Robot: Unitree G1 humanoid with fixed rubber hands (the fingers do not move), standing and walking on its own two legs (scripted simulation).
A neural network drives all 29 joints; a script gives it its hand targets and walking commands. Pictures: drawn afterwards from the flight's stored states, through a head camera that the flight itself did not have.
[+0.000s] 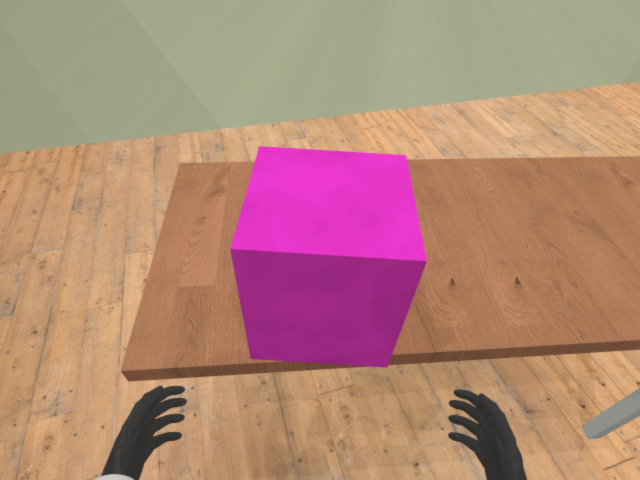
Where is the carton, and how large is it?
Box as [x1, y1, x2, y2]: [230, 146, 426, 367]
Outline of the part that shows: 259,146 230,248 250,357 258,359 386,367 426,261 405,155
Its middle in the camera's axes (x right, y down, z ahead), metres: +0.01 +0.03 +0.57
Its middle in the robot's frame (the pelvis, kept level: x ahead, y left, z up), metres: +0.40 +0.03 +0.05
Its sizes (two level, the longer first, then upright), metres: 0.210 0.200 0.250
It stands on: a table, 0.70 m high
